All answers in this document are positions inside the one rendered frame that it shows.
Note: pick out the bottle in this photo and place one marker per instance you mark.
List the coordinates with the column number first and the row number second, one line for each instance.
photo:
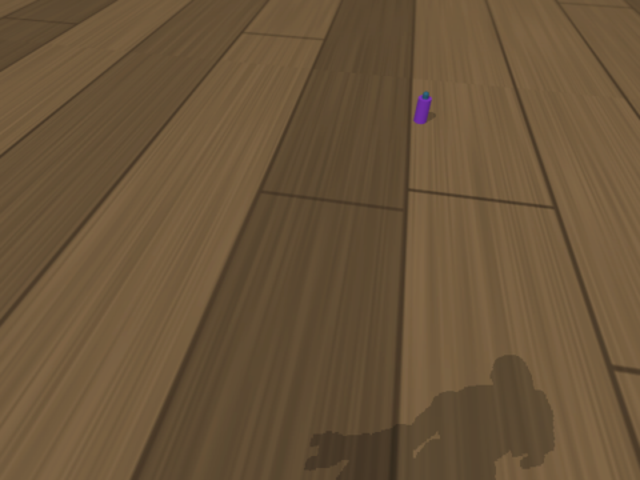
column 422, row 108

